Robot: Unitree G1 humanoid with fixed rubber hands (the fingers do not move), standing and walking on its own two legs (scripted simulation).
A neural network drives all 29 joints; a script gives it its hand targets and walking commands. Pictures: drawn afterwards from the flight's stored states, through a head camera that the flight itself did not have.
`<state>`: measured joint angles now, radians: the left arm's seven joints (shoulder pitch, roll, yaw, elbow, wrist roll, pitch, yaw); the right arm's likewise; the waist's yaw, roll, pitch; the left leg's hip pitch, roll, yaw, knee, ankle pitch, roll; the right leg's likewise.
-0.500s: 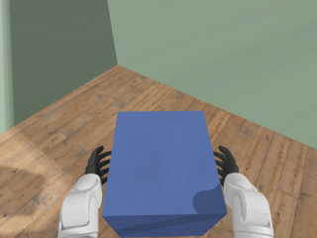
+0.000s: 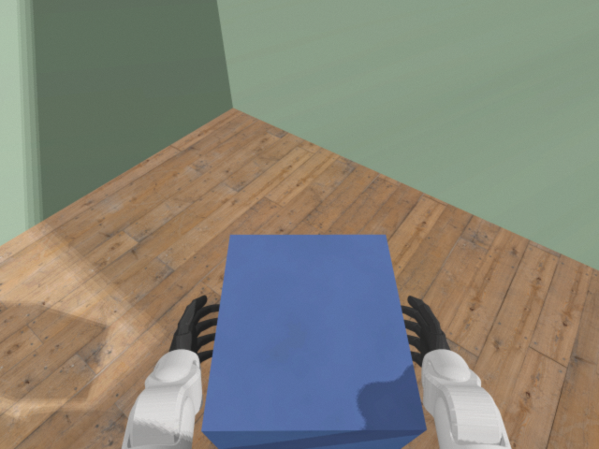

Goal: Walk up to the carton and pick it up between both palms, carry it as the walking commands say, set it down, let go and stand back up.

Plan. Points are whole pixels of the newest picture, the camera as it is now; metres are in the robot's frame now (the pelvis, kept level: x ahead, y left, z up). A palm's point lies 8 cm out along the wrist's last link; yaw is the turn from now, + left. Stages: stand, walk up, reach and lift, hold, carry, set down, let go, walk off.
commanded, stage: set down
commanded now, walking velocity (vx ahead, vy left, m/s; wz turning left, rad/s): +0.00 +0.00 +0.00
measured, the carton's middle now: (307, 350) +0.27 -0.02 -0.06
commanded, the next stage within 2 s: none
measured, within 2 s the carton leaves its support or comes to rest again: neither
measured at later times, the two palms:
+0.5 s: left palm (207, 336) +0.30 +0.12 -0.04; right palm (423, 337) +0.27 -0.20 -0.04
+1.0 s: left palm (230, 339) +0.33 +0.11 -0.13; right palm (415, 347) +0.29 -0.21 -0.14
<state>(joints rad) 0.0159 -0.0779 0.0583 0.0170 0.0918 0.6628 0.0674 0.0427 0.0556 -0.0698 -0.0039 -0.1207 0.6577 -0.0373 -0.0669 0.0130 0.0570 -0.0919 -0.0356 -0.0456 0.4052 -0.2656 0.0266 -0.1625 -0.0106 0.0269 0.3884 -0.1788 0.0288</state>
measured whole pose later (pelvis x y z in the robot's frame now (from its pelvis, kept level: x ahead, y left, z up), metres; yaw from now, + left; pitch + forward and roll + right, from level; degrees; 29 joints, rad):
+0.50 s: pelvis -0.04 -0.01 -0.02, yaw +0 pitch +5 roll +0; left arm -0.45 -0.13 0.40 0.55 0.31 0.41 -0.05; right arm -0.41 0.15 -0.41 0.45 -0.31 0.46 0.03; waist -0.06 0.03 0.06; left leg -0.42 -0.04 -0.08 0.65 -0.31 0.00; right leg -0.48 0.02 0.05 0.61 -0.21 0.01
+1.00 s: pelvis -0.05 -0.01 -0.07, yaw -1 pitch +27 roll +0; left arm -0.56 -0.12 0.36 0.53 0.22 0.30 0.01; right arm -0.49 0.09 -0.42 0.44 -0.22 0.32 0.03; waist -0.06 0.05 -0.09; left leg -1.03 -0.07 -0.08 0.96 -0.39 0.00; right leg -1.09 0.04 0.07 0.90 -0.27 0.02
